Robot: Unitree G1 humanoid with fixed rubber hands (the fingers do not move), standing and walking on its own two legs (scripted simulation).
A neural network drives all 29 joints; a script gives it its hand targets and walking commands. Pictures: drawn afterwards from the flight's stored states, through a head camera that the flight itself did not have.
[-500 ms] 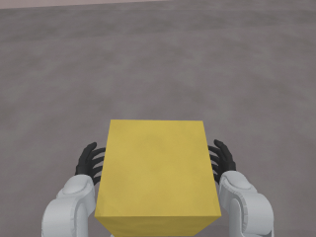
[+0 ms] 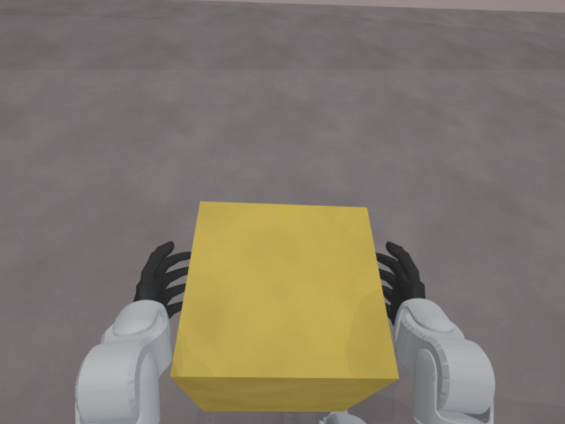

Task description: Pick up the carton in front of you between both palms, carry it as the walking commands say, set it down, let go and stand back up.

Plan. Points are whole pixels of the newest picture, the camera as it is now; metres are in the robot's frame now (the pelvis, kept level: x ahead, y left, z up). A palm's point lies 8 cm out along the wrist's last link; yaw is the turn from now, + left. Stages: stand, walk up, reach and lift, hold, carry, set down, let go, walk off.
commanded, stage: carry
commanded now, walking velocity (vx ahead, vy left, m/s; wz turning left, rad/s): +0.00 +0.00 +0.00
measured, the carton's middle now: (278, 317) +0.27 +0.00 +0.02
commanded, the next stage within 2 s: hold in 1.78 s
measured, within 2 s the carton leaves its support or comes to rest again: neither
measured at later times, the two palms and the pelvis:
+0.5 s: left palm (192, 189) +0.45 +0.14 +0.08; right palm (375, 191) +0.46 -0.16 +0.08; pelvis +0.22 -0.02 -0.01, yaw +2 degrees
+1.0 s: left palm (185, 183) +0.49 +0.16 +0.06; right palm (358, 185) +0.50 -0.14 +0.06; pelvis +0.24 +0.00 -0.02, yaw +1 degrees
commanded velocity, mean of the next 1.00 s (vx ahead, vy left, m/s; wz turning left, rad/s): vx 0.00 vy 0.00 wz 0.00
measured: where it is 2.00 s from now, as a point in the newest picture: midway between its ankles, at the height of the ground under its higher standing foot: outside the picture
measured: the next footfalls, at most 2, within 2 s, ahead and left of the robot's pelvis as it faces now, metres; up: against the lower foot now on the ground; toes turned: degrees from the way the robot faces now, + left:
right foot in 0.14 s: +0.27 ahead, -0.12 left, +0.00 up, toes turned +10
left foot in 0.38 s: +0.21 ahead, +0.11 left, +0.00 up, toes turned +3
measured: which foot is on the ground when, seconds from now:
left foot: down 0.00-0.16, up 0.18-0.36, down 0.38-1.00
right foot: up 0.00-0.12, down 0.14-1.00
